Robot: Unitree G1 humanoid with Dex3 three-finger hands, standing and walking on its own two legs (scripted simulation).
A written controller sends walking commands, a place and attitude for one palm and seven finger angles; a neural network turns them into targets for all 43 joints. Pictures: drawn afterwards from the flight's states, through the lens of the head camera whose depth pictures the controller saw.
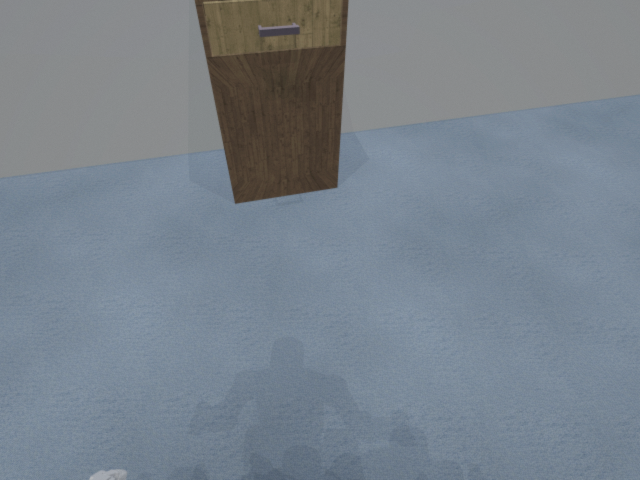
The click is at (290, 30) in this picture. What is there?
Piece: drawer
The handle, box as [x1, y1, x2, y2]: [258, 23, 299, 36]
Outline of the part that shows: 299,27 294,23 287,26 261,27 260,25 258,25 260,36 299,33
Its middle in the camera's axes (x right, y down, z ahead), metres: -0.15 -0.71 +1.31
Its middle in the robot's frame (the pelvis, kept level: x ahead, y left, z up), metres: +1.45 +0.21 +0.00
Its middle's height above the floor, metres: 0.77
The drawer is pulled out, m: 0.00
